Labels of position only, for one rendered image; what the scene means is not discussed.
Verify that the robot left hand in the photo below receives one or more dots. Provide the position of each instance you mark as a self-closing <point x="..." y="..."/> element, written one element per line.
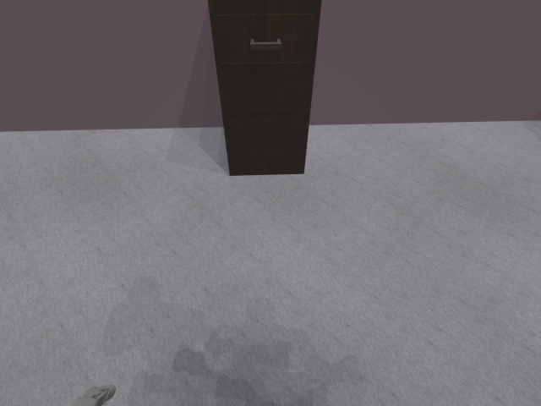
<point x="95" y="396"/>

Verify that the cabinet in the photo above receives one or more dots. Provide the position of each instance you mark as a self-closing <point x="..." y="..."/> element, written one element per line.
<point x="265" y="106"/>

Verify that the handle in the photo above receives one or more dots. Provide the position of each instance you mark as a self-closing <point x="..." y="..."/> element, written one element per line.
<point x="265" y="45"/>

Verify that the drawer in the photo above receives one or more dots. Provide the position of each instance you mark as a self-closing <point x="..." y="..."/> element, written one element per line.
<point x="236" y="31"/>

